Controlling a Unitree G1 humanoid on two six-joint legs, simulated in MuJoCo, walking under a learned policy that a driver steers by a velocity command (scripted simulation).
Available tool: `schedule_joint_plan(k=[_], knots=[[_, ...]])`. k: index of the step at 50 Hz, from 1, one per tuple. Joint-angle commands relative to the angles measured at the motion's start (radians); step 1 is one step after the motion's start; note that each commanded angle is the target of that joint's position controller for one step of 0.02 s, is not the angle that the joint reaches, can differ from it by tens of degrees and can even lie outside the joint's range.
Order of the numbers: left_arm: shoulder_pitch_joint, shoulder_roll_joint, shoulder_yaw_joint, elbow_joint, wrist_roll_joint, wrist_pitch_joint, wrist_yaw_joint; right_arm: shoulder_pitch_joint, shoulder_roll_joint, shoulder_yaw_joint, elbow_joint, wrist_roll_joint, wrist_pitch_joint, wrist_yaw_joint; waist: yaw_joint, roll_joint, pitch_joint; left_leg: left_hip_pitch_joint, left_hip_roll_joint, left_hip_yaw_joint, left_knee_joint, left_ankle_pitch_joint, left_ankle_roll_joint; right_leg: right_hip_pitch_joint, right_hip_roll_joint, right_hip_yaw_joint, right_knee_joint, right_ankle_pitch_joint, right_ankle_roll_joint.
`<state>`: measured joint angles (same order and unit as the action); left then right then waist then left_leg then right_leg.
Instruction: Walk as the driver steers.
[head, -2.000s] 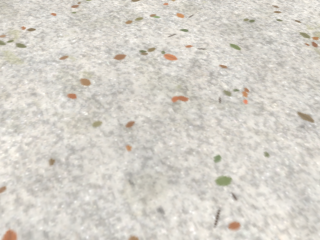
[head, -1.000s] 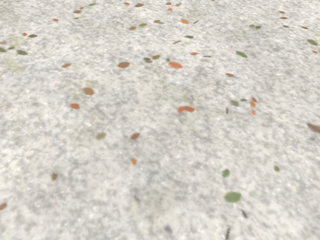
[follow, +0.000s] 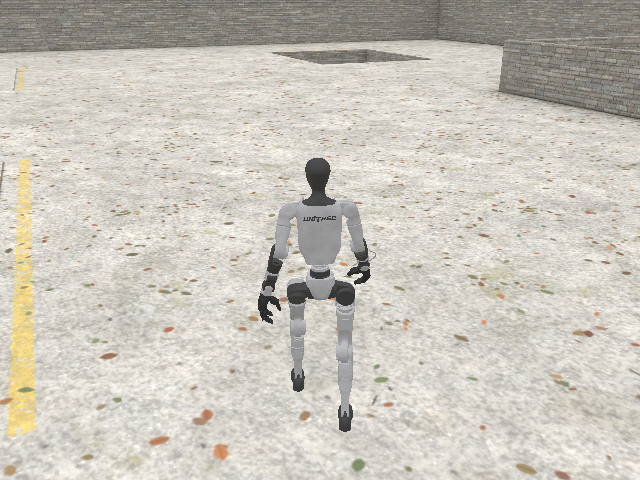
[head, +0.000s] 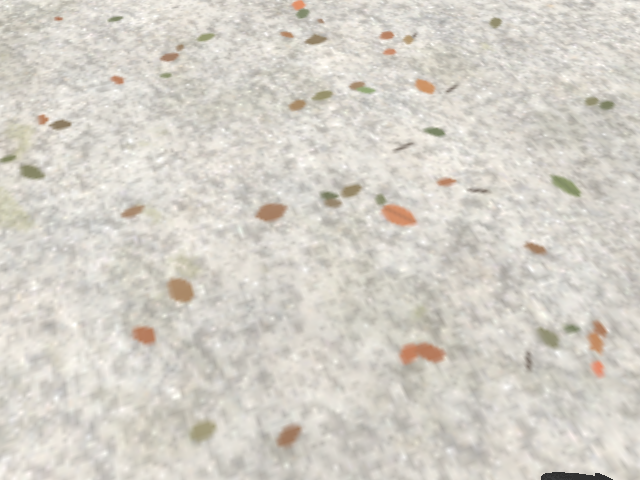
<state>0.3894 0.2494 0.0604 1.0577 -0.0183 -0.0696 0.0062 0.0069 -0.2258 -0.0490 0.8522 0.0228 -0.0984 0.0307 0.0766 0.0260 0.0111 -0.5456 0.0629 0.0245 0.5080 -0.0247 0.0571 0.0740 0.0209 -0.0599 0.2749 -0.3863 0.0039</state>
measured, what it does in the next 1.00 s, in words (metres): walks ahead: left foot, then right foot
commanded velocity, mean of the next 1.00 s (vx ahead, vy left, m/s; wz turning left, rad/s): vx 0.50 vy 0.00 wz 0.21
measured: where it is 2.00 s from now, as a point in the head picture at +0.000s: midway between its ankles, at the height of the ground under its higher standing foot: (280, 265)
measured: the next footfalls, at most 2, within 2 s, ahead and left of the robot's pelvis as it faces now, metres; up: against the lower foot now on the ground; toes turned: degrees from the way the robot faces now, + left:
left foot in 0.02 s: +0.19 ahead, +0.12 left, +0.00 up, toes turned +3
right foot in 0.58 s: +0.50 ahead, -0.13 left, +0.00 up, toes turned -1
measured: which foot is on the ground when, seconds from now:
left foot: up 0.00-0.00, down 0.02-0.58, up 0.60-1.00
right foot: down 0.00-0.04, up 0.06-0.56, down 0.58-1.00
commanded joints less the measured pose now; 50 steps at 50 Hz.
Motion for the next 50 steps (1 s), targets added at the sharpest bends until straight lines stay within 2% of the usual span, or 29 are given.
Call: schedule_joint_plan(k=[1, 2, 3, 4, 5, 6, 7, 8, 10, 12, 14, 18, 23, 26, 27, 28, 29, 30, 31, 32, 33, 34, 35, 37, 40, 42, 45, 48, 50], knots=[[-0.033, 0.132, 0.017, -0.054, 0.007, 0.007, 0.005, 0.295, -0.211, -0.075, 0.031, -0.006, -0.016, -0.005, -0.206, -0.076, -0.172, 0.456, -0.005, -0.01, 0.009, -0.026, 0.082, -0.144, -0.193, 0.041, 0.397, 0.75, -0.114], [0.063, 0.035, -0.011, -0.075, 0.015, -0.006, -0.001, 0.441, -0.312, -0.1, 0.061, -0.03, -0.011, -0.01, -0.189, 0.128, -0.336, 0.859, 0.254, -0.422, -0.015, -0.138, 0.219, -0.528, -0.055, -0.014, 0.8, 0.391, -0.045], [0.069, 0.017, -0.022, -0.066, 0.005, -0.033, -0.008, 0.462, -0.273, -0.084, 0.067, -0.021, -0.008, -0.006, -0.186, 0.251, -0.424, 0.965, 0.352, -0.773, -0.192, -0.233, 0.289, -0.724, 0.04, 0.111, 1.005, -0.169, -0.032], [-0.011, 0.113, 0.003, -0.084, -0.022, -0.053, -0.013, 0.391, -0.203, -0.061, 0.058, -0.012, -0.01, -0.005, -0.183, 0.183, -0.305, 0.883, 0.316, -0.665, -0.201, -0.269, 0.236, -0.83, -0.027, 0.173, 1.092, -0.146, -0.054], [-0.09, 0.129, 0.005, -0.106, -0.031, -0.062, -0.012, 0.306, -0.163, -0.049, 0.034, -0.014, -0.011, -0.008, -0.165, 0.118, -0.194, 0.738, 0.279, -0.508, -0.211, -0.2, 0.2, -0.845, -0.081, 0.144, 1.078, -0.062, -0.069], [-0.128, 0.12, 0.009, -0.111, -0.021, -0.061, -0.005, 0.234, -0.139, -0.04, 0.024, -0.023, -0.012, -0.005, -0.132, 0.043, -0.119, 0.583, 0.241, -0.4, -0.245, -0.114, 0.182, -0.806, -0.125, 0.125, 1.009, 0.021, -0.07], [-0.128, 0.116, 0.018, -0.107, -0.008, -0.047, 0.001, 0.194, -0.107, -0.03, 0.021, -0.031, -0.017, -0.002, -0.096, 0.04, -0.08, 0.479, 0.202, -0.322, -0.278, -0.057, 0.163, -0.744, -0.158, 0.13, 0.942, 0.071, -0.071], [-0.104, 0.093, 0.018, -0.101, -0.006, -0.031, 0.002, 0.184, -0.094, -0.026, 0.026, -0.036, -0.018, 0.001, -0.071, 0.056, -0.067, 0.418, 0.185, -0.283, -0.308, -0.044, 0.161, -0.692, -0.17, 0.132, 0.909, 0.098, -0.07], [-0.092, 0.059, 0.016, -0.098, -0.002, -0.01, 0.004, 0.214, -0.111, -0.03, 0.044, -0.03, -0.023, -0.002, -0.055, 0.049, -0.043, 0.369, 0.172, -0.229, -0.353, 0.001, 0.178, -0.677, -0.178, 0.12, 0.847, 0.131, -0.057], [-0.157, 0.065, 0.02, -0.123, 0.006, -0.004, 0.006, 0.246, -0.142, -0.038, 0.058, -0.03, -0.023, -0.015, -0.059, 0.028, -0.01, 0.375, 0.172, -0.194, -0.381, 0.033, 0.185, -0.744, -0.182, 0.118, 0.751, 0.216, -0.038], [-0.23, 0.064, 0.021, -0.147, 0.014, -0.005, 0.004, 0.279, -0.147, -0.038, 0.069, -0.027, -0.017, -0.027, -0.075, 0.022, 0.009, 0.399, 0.162, -0.16, -0.394, 0.047, 0.175, -0.79, -0.179, 0.113, 0.632, 0.324, -0.022], [-0.366, 0.041, 0.011, -0.184, 0.008, -0.014, -0.01, 0.336, -0.156, -0.038, 0.09, -0.017, -0.011, -0.039, -0.114, 0.033, 0.041, 0.412, 0.126, -0.081, -0.408, 0.025, 0.141, -0.744, -0.137, 0.07, 0.4, 0.494, -0.016], [-0.494, 0.049, 0.002, -0.235, -0.001, -0.024, -0.033, 0.42, -0.162, -0.046, 0.135, -0.007, 0.007, -0.044, -0.149, 0.033, 0.087, 0.553, 0.181, -0.091, -0.351, 0.035, 0.136, -0.765, -0.113, 0.07, 0.273, 0.44, -0.038], [-0.449, 0.089, 0.015, -0.24, -0.003, -0.04, -0.043, 0.4, -0.183, -0.056, 0.136, -0.001, 0.023, -0.049, -0.099, 0.057, 0.058, 0.598, 0.207, -0.131, -0.26, 0.161, 0.116, -0.656, -0.082, 0.065, 0.221, 0.331, -0.063], [-0.369, 0.115, 0.03, -0.221, -0.002, -0.045, -0.041, 0.372, -0.191, -0.057, 0.128, 0.0, 0.027, -0.05, -0.049, 0.068, 0.011, 0.583, 0.188, -0.122, -0.175, 0.307, 0.101, -0.526, -0.051, 0.04, 0.203, 0.314, -0.077], [-0.203, 0.164, 0.056, -0.171, 0.001, -0.048, -0.034, 0.354, -0.168, -0.048, 0.118, -0.003, 0.03, -0.049, 0.025, 0.053, -0.093, 0.515, 0.129, -0.088, 0.005, 0.383, 0.073, -0.288, -0.039, 0.03, 0.207, 0.329, -0.102], [-0.012, 0.243, 0.078, -0.136, 0.019, -0.049, -0.023, 0.357, -0.126, -0.029, 0.089, -0.019, 0.03, -0.047, 0.084, -0.044, -0.257, 0.306, 0.053, -0.036, 0.318, 0.139, 0.031, 0.036, -0.219, 0.218, 0.242, 0.327, -0.164], [0.051, 0.306, 0.09, -0.111, 0.022, -0.041, -0.026, 0.501, 0.016, 0.007, 0.086, -0.01, 0.01, -0.04, 0.013, -0.325, -0.4, -0.076, -0.116, -0.034, 0.663, -0.507, -0.032, 0.362, -0.456, 0.675, 0.126, 0.167, -0.314], [0.042, 0.202, 0.062, -0.119, 0.016, -0.04, -0.024, 0.445, -0.098, -0.019, 0.099, 0.016, -0.006, -0.039, 0.046, -0.246, -0.383, -0.17, -0.074, -0.165, 0.797, -0.563, -0.023, 0.319, -0.434, 0.742, 0.046, 0.041, -0.291], [-0.048, 0.149, 0.046, -0.135, 0.012, -0.043, -0.019, 0.353, -0.15, -0.035, 0.069, 0.032, -0.013, -0.04, 0.037, -0.2, -0.233, -0.239, -0.025, -0.148, 0.826, -0.482, -0.009, 0.192, -0.407, 0.581, 0.031, 0.053, -0.238], [-0.129, 0.118, 0.035, -0.151, 0.016, -0.045, -0.018, 0.304, -0.147, -0.036, 0.058, 0.028, -0.01, -0.048, 0.007, -0.124, -0.154, -0.208, 0.028, -0.125, 0.798, -0.387, -0.006, 0.042, -0.376, 0.463, 0.002, 0.115, -0.209], [-0.184, 0.087, 0.027, -0.153, 0.022, -0.048, -0.02, 0.281, -0.137, -0.044, 0.055, 0.015, -0.001, -0.054, -0.02, -0.104, -0.09, -0.164, 0.058, -0.123, 0.747, -0.324, -0.005, -0.087, -0.343, 0.369, -0.038, 0.171, -0.191], [-0.209, 0.068, 0.021, -0.149, 0.033, -0.051, -0.021, 0.305, -0.116, -0.049, 0.057, 0.013, 0.013, -0.053, -0.056, -0.128, -0.066, -0.102, 0.083, -0.132, 0.716, -0.282, -0.001, -0.167, -0.317, 0.292, -0.071, 0.206, -0.177], [-0.212, 0.068, 0.024, -0.135, 0.033, -0.054, -0.018, 0.322, -0.071, -0.047, 0.052, 0.017, 0.04, -0.05, -0.081, -0.126, -0.032, -0.071, 0.1, -0.128, 0.675, -0.255, 0.001, -0.233, -0.303, 0.196, -0.121, 0.259, -0.18], [-0.192, 0.107, 0.037, -0.122, 0.036, -0.056, -0.001, 0.261, -0.069, -0.052, 0.015, 0.007, 0.059, -0.048, -0.087, -0.086, 0.01, -0.149, 0.103, -0.137, 0.592, -0.147, -0.014, -0.237, -0.304, 0.091, -0.153, 0.355, -0.187], [-0.176, 0.12, 0.041, -0.118, 0.037, -0.052, 0.008, 0.22, -0.068, -0.052, -0.004, 0.002, 0.058, -0.039, -0.081, -0.078, 0.023, -0.18, 0.095, -0.133, 0.495, -0.047, -0.024, -0.214, -0.294, 0.026, -0.16, 0.396, -0.18], [-0.159, 0.136, 0.043, -0.122, 0.032, -0.045, 0.018, 0.123, -0.056, -0.042, -0.038, -0.002, 0.053, -0.019, -0.054, -0.068, 0.048, -0.154, 0.08, -0.069, 0.326, 0.069, -0.025, -0.195, -0.273, -0.068, -0.167, 0.422, -0.159], [-0.097, 0.156, 0.05, -0.112, 0.021, -0.03, 0.023, 0.013, -0.045, -0.029, -0.086, -0.003, 0.052, 0.0, -0.012, -0.05, 0.085, -0.177, 0.066, -0.015, 0.217, 0.071, -0.012, -0.105, -0.296, -0.115, -0.149, 0.448, -0.153], [-0.069, 0.167, 0.055, -0.106, 0.013, -0.015, 0.022, -0.031, -0.048, -0.026, -0.118, 0.0, 0.054, 0.014, -0.003, -0.057, 0.099, -0.193, 0.052, 0.013, 0.172, 0.014, 0.003, -0.026, -0.318, -0.137, -0.109, 0.508, -0.146]])
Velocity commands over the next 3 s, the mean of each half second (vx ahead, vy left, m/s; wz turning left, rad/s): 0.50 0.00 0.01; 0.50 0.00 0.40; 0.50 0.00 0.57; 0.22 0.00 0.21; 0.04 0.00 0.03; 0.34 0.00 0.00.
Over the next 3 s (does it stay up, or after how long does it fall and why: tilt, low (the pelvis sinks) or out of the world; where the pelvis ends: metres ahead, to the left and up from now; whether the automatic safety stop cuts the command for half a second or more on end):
stays up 1.11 0.31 0.01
